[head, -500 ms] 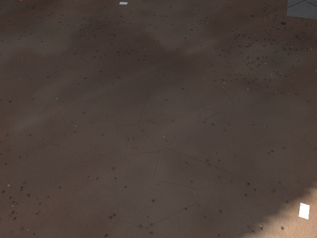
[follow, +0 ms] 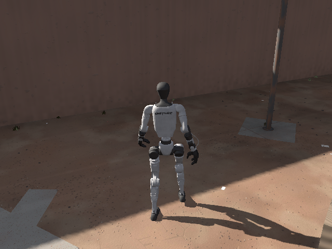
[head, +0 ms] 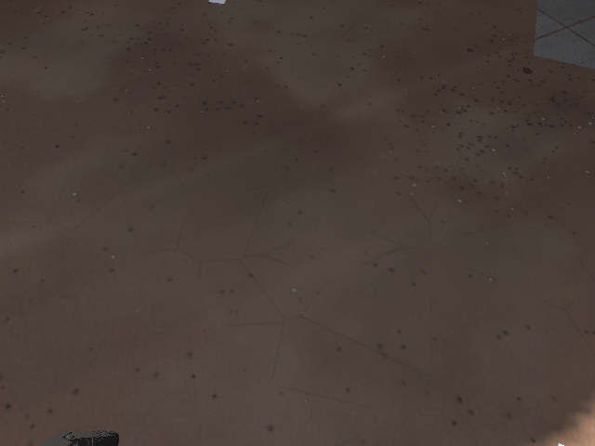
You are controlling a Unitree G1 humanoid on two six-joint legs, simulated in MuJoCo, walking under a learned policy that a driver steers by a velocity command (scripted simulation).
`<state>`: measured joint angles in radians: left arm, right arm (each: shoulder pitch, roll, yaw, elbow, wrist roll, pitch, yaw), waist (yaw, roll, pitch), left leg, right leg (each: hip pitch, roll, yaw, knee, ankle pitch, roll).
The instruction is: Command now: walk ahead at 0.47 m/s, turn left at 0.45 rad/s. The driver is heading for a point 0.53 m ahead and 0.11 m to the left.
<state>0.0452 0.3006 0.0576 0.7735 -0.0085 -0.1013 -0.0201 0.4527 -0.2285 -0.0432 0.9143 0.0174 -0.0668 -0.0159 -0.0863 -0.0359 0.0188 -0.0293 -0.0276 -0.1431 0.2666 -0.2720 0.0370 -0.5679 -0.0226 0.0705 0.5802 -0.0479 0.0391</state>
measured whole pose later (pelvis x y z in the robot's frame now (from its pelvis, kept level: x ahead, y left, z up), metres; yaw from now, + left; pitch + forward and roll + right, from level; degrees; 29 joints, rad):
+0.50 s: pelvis +0.26 -0.01 -0.01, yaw +18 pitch +1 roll -3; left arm 0.31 0.30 0.08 0.89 -0.01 -0.09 0.00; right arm 0.12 -0.30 -0.06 0.67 0.02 -0.04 0.03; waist 0.09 0.04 0.04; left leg -0.69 0.11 -0.02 0.75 -0.02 0.02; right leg 0.05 0.02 -0.18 0.21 -0.28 0.00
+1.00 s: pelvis +0.45 +0.10 -0.01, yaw +27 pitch +1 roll +1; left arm 0.12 0.29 0.04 0.81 0.00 -0.01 0.02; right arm 0.19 -0.27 -0.04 0.74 -0.02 -0.03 0.01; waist -0.02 -0.05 0.05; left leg -0.22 -0.09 0.01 0.38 -0.18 0.08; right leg -0.50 -0.09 0.05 0.70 -0.16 0.07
